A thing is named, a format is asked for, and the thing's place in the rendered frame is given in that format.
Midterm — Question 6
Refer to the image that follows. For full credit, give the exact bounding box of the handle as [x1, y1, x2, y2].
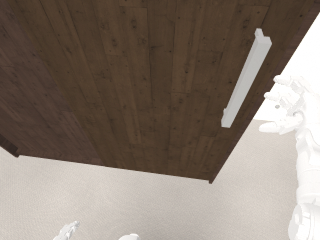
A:
[221, 28, 272, 128]

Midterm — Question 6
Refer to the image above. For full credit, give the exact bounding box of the right robot forearm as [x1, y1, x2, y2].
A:
[295, 123, 320, 206]

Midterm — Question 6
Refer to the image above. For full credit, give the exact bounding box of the left robot hand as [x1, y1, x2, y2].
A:
[53, 221, 80, 240]

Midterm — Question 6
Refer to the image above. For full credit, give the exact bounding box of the right robot hand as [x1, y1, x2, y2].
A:
[258, 75, 320, 135]

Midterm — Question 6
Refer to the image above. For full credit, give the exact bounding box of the wardrobe door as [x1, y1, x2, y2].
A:
[7, 0, 315, 181]
[0, 0, 100, 159]

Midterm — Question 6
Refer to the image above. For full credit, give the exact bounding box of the right robot upper arm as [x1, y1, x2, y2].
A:
[288, 202, 320, 240]

